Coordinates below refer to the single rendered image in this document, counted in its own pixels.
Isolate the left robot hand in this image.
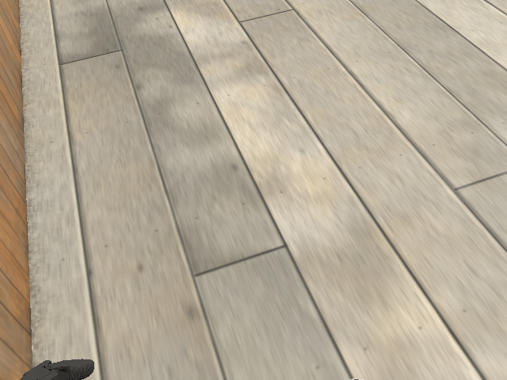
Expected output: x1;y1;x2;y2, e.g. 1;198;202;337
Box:
20;359;94;380

